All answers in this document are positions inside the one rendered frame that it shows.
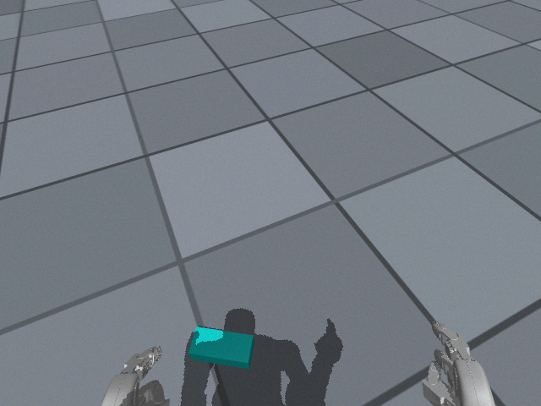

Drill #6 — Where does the carton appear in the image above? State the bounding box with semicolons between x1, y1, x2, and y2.
189;326;254;369

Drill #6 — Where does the right robot hand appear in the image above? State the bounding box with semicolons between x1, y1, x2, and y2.
422;321;495;406

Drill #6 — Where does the left robot hand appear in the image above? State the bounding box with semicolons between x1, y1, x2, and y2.
100;346;170;406

